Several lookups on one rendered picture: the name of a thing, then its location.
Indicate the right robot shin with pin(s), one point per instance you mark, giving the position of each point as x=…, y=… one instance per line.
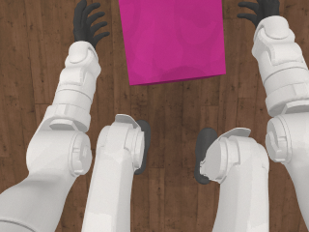
x=205, y=168

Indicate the robot left hand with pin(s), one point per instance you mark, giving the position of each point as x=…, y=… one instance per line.
x=82, y=29

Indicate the right robot forearm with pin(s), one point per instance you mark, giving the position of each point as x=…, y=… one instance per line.
x=282, y=67

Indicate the robot left upper arm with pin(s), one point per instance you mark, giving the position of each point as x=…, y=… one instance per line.
x=55, y=159

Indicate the left robot forearm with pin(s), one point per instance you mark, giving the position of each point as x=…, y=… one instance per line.
x=70, y=110

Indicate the robot right hand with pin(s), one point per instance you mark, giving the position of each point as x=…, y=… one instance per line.
x=262, y=9

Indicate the robot right upper arm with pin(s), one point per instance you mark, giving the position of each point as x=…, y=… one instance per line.
x=287, y=141

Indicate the carton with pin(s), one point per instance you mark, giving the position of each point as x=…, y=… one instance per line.
x=170, y=41

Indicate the right robot thigh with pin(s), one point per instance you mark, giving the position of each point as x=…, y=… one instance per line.
x=243, y=204

